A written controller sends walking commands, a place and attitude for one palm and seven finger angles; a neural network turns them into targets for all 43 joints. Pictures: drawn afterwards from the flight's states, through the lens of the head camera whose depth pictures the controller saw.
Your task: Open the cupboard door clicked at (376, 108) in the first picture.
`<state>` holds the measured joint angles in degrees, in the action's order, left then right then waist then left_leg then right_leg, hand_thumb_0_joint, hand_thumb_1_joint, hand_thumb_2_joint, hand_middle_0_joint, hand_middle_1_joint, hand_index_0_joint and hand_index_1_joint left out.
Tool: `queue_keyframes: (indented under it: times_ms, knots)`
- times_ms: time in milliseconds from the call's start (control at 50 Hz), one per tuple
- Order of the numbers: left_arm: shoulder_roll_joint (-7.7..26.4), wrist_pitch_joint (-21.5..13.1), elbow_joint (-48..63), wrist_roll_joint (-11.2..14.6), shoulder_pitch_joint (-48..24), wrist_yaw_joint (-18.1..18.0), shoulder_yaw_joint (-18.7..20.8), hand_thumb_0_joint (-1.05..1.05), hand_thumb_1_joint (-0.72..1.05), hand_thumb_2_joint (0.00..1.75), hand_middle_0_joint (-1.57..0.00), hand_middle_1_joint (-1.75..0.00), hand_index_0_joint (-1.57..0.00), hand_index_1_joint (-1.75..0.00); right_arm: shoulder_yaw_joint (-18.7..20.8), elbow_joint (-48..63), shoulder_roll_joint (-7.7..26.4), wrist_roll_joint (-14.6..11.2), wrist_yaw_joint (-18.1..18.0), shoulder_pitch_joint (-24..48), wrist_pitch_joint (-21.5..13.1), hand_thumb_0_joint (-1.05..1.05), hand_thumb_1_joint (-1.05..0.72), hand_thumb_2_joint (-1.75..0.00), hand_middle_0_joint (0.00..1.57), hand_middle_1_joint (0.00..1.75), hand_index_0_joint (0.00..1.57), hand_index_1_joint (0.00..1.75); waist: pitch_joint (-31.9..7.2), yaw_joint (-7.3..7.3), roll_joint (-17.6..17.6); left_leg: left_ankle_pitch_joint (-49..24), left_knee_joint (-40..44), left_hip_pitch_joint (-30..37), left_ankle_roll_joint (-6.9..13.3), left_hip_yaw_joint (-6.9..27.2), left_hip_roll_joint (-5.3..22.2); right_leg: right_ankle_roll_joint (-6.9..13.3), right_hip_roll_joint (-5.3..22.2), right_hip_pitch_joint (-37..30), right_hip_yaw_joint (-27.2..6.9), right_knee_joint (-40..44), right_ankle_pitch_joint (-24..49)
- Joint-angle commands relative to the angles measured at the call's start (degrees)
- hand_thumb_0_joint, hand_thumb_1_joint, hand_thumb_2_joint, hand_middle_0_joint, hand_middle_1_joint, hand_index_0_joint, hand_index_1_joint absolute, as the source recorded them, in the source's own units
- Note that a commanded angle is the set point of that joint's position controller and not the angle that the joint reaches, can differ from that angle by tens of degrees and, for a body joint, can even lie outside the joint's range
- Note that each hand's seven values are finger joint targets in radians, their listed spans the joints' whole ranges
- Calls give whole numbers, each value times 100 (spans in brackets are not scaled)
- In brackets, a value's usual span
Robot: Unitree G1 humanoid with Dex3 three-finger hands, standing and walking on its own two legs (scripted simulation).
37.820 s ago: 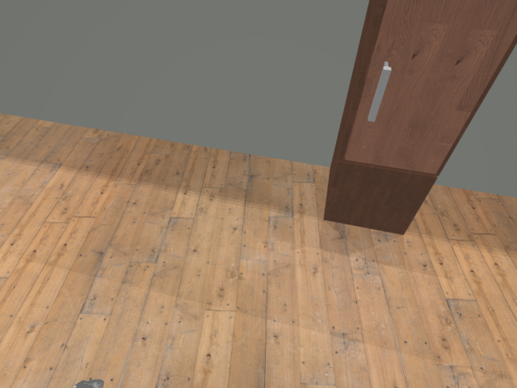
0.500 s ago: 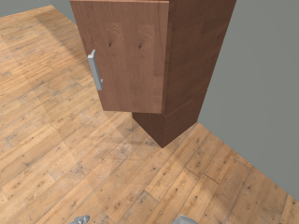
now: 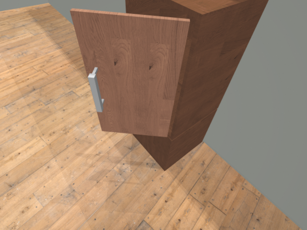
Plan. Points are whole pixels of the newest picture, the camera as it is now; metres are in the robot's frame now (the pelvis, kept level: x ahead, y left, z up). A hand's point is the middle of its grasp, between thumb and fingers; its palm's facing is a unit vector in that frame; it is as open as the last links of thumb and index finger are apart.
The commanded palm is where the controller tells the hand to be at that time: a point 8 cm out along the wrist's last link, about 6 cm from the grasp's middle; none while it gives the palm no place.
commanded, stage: come to a stop and stand still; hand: left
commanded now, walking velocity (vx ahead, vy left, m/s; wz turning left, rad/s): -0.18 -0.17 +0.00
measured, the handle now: (97, 90) +0.59 +0.26 -0.02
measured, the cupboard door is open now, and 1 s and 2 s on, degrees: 46 46 46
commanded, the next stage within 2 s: look again from close up in 1.50 s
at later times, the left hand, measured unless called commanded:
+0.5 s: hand out of the picture +0.04 +0.16 -0.17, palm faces -0.01 -0.97 -0.23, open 7.4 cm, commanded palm none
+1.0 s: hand out of the picture -0.02 +0.12 -0.17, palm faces -0.03 -0.98 -0.17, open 7.4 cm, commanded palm none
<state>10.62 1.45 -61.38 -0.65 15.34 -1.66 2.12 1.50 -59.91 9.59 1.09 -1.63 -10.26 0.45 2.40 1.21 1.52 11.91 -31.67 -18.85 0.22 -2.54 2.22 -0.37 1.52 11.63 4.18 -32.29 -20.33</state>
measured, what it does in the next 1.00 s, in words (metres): steps on the spot: right foot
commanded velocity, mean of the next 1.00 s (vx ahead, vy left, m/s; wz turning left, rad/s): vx -0.01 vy -0.02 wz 0.00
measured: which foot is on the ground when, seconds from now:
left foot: down 0.00-1.00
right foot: up 0.00-0.26, down 0.28-1.00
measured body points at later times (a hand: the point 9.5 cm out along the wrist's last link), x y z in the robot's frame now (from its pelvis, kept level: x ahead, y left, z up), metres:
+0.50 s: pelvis -0.03 -0.03 -0.01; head -0.04 -0.03 +0.44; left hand +0.04 +0.21 -0.15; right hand +0.01 -0.27 -0.16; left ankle +0.02 +0.06 -0.73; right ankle -0.05 -0.14 -0.73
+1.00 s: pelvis -0.01 -0.05 +0.01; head +0.00 -0.04 +0.46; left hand -0.01 +0.17 -0.15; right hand -0.03 -0.27 -0.15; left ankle +0.02 +0.06 -0.73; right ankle -0.05 -0.14 -0.73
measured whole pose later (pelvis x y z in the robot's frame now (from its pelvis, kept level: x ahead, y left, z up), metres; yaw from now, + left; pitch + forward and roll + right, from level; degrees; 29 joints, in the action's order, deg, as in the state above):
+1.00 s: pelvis -0.01 -0.05 +0.01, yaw -2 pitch +0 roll +0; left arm 8.9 -0.9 -62.0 -0.9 19.2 -1.5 -1.0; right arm -0.8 -63.5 8.4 0.8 -1.1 -17.1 -0.3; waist 0.6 -0.4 1.0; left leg 12.3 -27.7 -15.3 0.9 -5.0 1.1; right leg 1.8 -1.2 9.2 1.5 -27.7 -18.5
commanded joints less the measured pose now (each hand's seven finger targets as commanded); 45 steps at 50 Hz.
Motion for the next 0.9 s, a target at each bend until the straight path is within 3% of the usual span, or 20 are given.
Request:
queue_keyframes:
  times_ms: [0,60,160,200,220,240,260,280,300,320,340,380,400,420,440,460,520,620,760,880]
  knots:
    - [582,126,434,-1,245,14,136,0,90,90,-20,-30,-20,-30,252,240,1166,50,-203,-544,-16,0,-90,-90,20,30,20,30,-374,-204,-1575,-3435,1269,669,1063,1589,1831,-3,-5,835,-361,-1989,-1329]
    - [514,130,521,-7,180,51,187,0,90,90,-20,-30,-20,-30,320,427,1220,55,-225,-299,24,0,-90,-90,20,30,20,30,-746,-192,-782,-3427,906,1143,1194,1301,1793,-37,-36,1227,-466,-2471,-1206]
    - [428,146,678,-21,149,105,176,0,90,90,-20,-30,-20,-30,378,489,1254,73,-151,-138,44,0,-90,-90,20,30,20,30,-789,-210,-1183,-1754,1177,801,968,1220,1611,-21,11,673,-312,-1352,-927]
    - [416,123,541,-17,540,114,189,0,90,90,-20,-30,-20,-30,400,523,1280,50,-99,44,83,0,-90,-90,20,30,20,30,-717,-14,-957,-538,1130,229,708,1076,1365,22,-68,-166,-114,-108,-120]
    - [381,-18,457,-58,1143,-70,19,0,90,90,-20,-30,-20,-30,434,784,1242,-103,-100,420,-10,0,-90,-90,20,30,20,30,-740,351,10,-869,-163,826,108,50,826,53,240,408,-781,1620,789]
    - [939,-92,873,-172,419,-108,74,0,90,90,-20,-30,-20,-30,292,1051,572,-68,87,65,52,0,-90,-90,20,30,20,30,-100,-95,1395,1043,-1177,-658,-70,-299,-30,307,992,500,-1843,1799,562]
    - [1085,-188,1054,-176,134,-79,97,0,90,90,-20,-30,-20,-30,208,1175,470,51,174,25,92,0,-90,-90,20,30,20,30,-492,-131,440,1310,-1608,-574,-108,-84,-14,753,1373,452,-1903,1474,985]
    - [1173,-232,1168,-184,90,-85,137,0,90,90,-20,-30,-20,-30,250,1179,441,25,192,-38,86,0,-90,-90,20,30,20,30,-699,-219,46,1107,-1920,-491,-95,-170,-141,928,1183,337,-1607,1205,1266]
    - [1113,-294,1185,-160,13,-111,203,0,90,90,-20,-30,-20,-30,249,1216,503,16,170,-65,60,0,-90,-90,20,30,20,30,-611,-226,865,1112,-2142,-845,-24,-26,-112,959,1025,118,-1551,947,2066]
    - [987,-320,1181,-153,-41,-136,178,0,90,90,-20,-30,-20,-30,247,1286,566,-2,134,-50,21,0,-90,-90,20,30,20,30,-398,-219,1290,1234,-2089,-960,34,44,-22,1045,1130,92,-1469,822,2679]
    - [898,-304,1200,-167,-55,-153,150,0,90,90,-20,-30,-20,-30,221,1288,496,-29,111,-107,1,0,-90,-90,20,30,20,30,-291,-254,1160,1259,-1646,-698,49,38,17,1079,1141,264,-1329,723,2786]
    - [898,-250,1228,-121,-91,-146,118,0,90,90,-20,-30,-20,-30,144,1073,370,-6,96,-560,-44,0,-90,-90,20,30,20,30,-216,-376,365,296,-193,357,47,-153,-97,752,833,748,-949,297,2080]
    - [767,-198,1194,-67,4,-133,74,0,90,90,-20,-30,-20,-30,136,972,531,1,95,-731,-90,0,-90,-90,20,30,20,30,-105,-362,-218,-300,243,758,172,257,208,488,505,1163,-756,126,1085]
    - [569,-145,1195,-39,220,-125,43,0,90,90,-20,-30,-20,-30,142,979,773,53,85,-718,-116,0,-90,-90,20,30,20,30,87,-209,-928,-333,695,507,472,1007,820,264,86,1250,-516,25,56]
    - [531,-110,1141,-41,312,-117,19,0,90,90,-20,-30,-20,-30,152,959,874,67,74,-631,-102,0,-90,-90,20,30,20,30,209,-142,-1272,466,1234,6,701,1564,1088,191,-116,992,-238,-178,-512]
    - [541,-112,1081,-67,317,-103,-1,0,90,90,-20,-30,-20,-30,157,951,930,60,62,-524,-108,0,-90,-90,20,30,20,30,336,-61,-1385,1053,1496,-448,782,1721,1107,193,-119,705,-224,-237,-495]
    - [533,-148,850,-73,541,-35,-33,0,90,90,-20,-30,-20,-30,101,920,808,41,59,-323,-105,0,-90,-90,20,30,20,30,303,55,-426,1938,1437,-794,514,1141,679,266,26,215,-515,381,-151]
    - [634,-250,831,-51,320,-39,-60,0,90,90,-20,-30,-20,-30,23,579,452,30,83,-815,-87,0,-90,-90,20,30,20,30,126,-241,378,740,544,235,188,239,161,465,515,954,-1225,1420,-893]
    - [561,-313,504,-21,502,-34,-127,0,90,90,-20,-30,-20,-30,-73,209,455,-12,58,-906,-187,0,-90,-90,20,30,20,30,54,-179,-137,70,792,459,203,364,332,369,376,547,-970,1195,283]
    - [472,-326,215,-18,653,-43,-159,0,90,90,-20,-30,-20,-30,-98,-35,447,-40,23,-866,-215,0,-90,-90,20,30,20,30,67,-141,-157,-245,817,547,219,350,387,322,384,337,-900,1119,832]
